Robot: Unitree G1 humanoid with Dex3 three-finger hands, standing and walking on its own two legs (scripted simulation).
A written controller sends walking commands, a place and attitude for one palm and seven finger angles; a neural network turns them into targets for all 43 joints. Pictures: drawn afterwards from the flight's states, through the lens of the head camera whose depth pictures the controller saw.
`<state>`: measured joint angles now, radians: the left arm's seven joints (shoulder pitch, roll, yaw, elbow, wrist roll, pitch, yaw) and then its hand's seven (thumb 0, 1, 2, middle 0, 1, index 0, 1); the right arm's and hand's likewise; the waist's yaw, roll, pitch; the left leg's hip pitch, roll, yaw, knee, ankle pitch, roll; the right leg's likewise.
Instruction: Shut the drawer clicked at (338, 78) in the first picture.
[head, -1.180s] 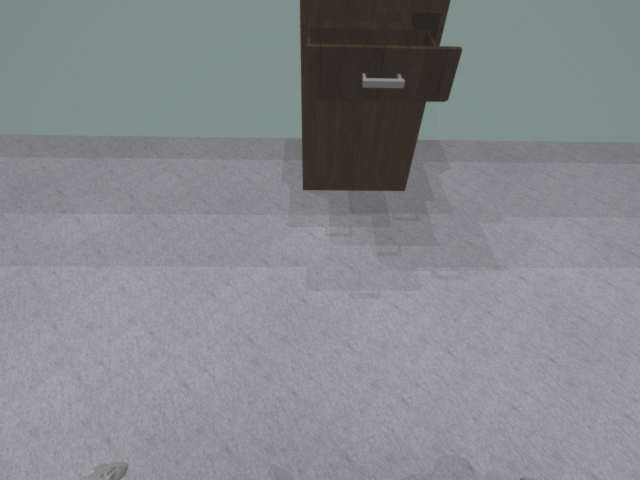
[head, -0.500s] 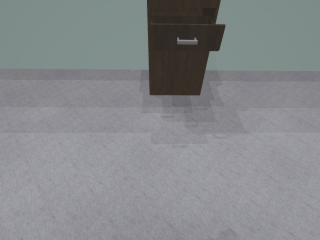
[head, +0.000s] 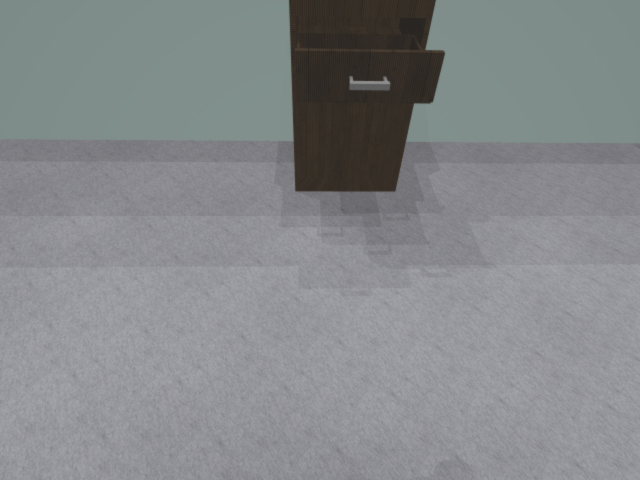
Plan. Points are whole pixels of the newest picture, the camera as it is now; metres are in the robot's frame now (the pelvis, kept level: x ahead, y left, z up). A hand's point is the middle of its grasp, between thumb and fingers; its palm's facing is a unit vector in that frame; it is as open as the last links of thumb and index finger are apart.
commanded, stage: look at it before walking up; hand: left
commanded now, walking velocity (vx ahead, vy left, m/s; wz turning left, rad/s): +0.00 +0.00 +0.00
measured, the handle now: (368, 82) +1.23 -0.08 -0.06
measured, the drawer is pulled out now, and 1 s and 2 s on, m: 0.30 0.30 0.30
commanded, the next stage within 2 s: walk to a spot facing it in 0.26 s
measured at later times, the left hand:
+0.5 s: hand out of the picture +0.07 +0.24 -0.17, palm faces -0.03 -0.95 -0.30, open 7.4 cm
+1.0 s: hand out of the picture +0.14 +0.11 -0.16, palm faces -0.22 -0.96 -0.19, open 7.4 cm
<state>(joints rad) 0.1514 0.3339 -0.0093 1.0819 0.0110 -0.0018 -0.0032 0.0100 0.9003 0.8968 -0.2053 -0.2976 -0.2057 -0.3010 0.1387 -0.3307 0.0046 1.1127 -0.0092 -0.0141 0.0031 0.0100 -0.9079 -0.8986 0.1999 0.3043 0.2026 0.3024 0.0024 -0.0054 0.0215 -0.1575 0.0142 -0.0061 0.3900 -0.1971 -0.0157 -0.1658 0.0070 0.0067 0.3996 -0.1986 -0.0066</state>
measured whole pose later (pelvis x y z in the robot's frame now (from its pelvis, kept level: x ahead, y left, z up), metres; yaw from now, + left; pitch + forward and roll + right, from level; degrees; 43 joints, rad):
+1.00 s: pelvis +0.14 -0.07 +0.00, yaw -18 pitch +0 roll +1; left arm 0.44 0.14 0.03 1.04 0.02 -0.06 0.00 0.01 0.90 0.90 -0.20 -0.30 -0.20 -0.30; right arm 0.16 -0.21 -0.06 0.99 -0.02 -0.02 0.02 0.01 -0.91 -0.90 0.20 0.30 0.20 0.30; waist 0.03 0.01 0.03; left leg -0.63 0.12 0.04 1.13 -0.19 -0.06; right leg -0.10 0.08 0.02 0.37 -0.27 -0.09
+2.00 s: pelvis +0.52 -0.21 -0.03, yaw -46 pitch -1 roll +0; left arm 0.10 0.16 0.05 0.93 0.02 -0.04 -0.03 0.01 0.90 0.90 -0.20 -0.30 -0.20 -0.30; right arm 0.53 -0.09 -0.02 1.12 -0.01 -0.03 -0.01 0.01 -0.91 -0.90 0.20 0.30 0.20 0.30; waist -0.05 -0.01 0.09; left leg -0.13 0.16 0.26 1.06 -0.49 -0.03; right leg -0.41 0.03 -0.17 0.67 -0.25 -0.14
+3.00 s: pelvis +0.68 -0.37 -0.01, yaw -34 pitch +1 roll -1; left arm 0.12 0.21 0.07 0.89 0.00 0.03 0.03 0.01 0.91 0.90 -0.20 -0.30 -0.20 -0.30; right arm 0.29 -0.21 -0.08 0.96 -0.02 0.04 0.00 0.01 -0.91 -0.90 0.20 0.30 0.20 0.30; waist -0.06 0.04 0.03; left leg -0.37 -0.08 -0.13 0.49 -0.14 0.02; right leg -0.31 0.01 0.01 0.65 -0.37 0.06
